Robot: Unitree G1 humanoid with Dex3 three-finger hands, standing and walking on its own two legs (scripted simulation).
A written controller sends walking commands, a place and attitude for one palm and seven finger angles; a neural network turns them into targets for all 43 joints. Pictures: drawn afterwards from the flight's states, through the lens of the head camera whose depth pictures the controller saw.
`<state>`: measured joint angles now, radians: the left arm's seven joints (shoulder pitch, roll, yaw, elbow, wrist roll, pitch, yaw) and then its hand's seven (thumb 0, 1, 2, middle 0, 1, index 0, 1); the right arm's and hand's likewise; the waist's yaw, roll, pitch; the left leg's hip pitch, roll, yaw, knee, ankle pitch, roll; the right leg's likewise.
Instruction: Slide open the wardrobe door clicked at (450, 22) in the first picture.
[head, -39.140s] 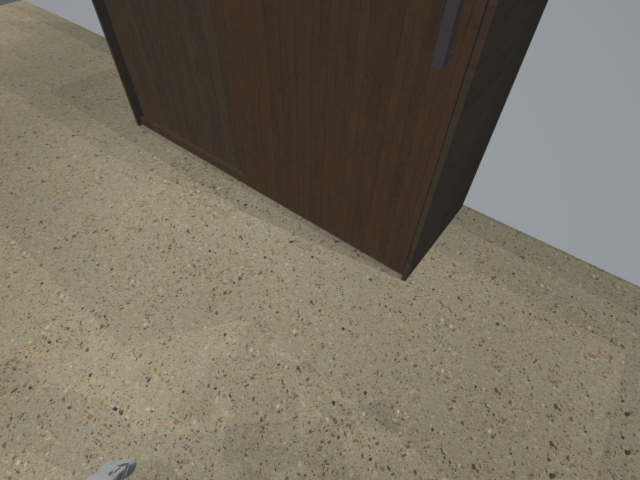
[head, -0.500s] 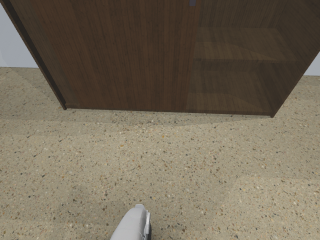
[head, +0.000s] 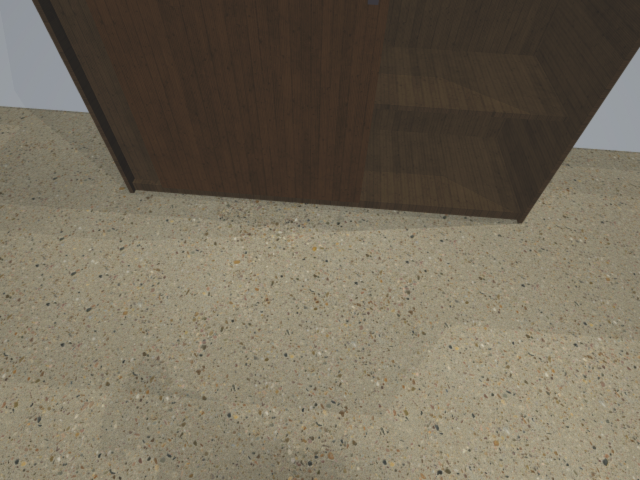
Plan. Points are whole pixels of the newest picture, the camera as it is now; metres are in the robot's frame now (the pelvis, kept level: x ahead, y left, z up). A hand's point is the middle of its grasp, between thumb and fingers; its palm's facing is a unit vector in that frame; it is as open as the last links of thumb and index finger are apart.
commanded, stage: relax the arm and regain balance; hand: right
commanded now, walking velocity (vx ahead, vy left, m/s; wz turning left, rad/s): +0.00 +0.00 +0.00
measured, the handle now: out of the picture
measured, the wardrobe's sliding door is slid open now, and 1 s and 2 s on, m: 0.69 0.69 0.69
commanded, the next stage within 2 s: none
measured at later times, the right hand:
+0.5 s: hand out of the picture +0.06 -0.30 -0.18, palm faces -0.09 +0.94 -0.34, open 16.2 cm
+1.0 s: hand (577, 468) +0.19 -0.38 -0.20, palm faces -0.01 +0.94 -0.35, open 16.2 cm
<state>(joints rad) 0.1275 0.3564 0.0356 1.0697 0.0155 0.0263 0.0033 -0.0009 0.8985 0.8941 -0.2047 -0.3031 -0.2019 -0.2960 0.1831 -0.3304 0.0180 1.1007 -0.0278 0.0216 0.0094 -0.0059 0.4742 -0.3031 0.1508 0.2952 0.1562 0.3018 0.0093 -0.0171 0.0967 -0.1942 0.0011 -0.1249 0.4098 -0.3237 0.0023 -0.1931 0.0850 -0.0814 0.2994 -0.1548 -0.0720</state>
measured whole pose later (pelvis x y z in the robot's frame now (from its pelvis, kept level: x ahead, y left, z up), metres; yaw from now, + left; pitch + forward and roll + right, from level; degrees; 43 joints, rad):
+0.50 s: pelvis +0.02 -0.05 -0.01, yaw +3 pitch +2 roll +1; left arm 0.18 0.32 0.06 1.13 0.00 0.04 0.01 0.00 0.90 0.89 -0.21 -0.30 -0.20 -0.30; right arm 0.20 -0.35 -0.04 1.09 -0.02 0.01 -0.01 0.00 0.47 -0.30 0.15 0.30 0.16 0.30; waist 0.00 0.02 0.09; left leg -0.11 0.01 -0.05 0.36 -0.32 0.06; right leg -0.28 0.13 -0.12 0.39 -0.21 0.03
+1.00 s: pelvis +0.11 -0.13 -0.04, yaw -1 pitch +2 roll +0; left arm 0.16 0.27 0.04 1.01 0.02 0.02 0.03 0.00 0.90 0.89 -0.20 -0.30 -0.20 -0.30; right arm 0.08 -0.32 -0.05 1.01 -0.02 0.01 -0.02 -0.01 0.47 -0.30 0.15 0.29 0.15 0.30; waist 0.00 0.01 0.14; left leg -0.21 0.10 -0.07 0.70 -0.48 -0.07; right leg -0.31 -0.03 0.12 0.73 -0.44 0.07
